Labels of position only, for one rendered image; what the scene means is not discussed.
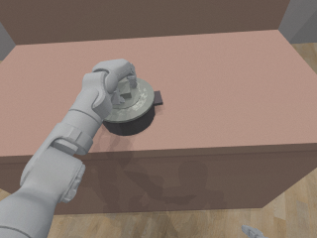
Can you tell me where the pot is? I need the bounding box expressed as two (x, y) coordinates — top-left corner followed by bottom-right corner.
(102, 90), (163, 136)

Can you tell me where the robot left forearm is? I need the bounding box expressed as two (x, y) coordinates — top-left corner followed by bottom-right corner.
(20, 66), (118, 186)

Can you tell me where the table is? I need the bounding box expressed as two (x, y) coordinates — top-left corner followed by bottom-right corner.
(0, 0), (317, 215)

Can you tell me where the lid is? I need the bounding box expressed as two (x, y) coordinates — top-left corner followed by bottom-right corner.
(104, 77), (155, 123)

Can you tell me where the robot right hand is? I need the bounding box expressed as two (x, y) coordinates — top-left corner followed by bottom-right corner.
(241, 225), (268, 238)

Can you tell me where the knob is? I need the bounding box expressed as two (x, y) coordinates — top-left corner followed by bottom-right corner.
(117, 81), (132, 99)

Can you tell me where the robot left upper arm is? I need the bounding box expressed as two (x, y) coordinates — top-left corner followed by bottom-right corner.
(0, 146), (86, 238)

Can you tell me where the robot left hand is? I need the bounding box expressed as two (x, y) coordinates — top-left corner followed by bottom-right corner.
(92, 59), (138, 105)

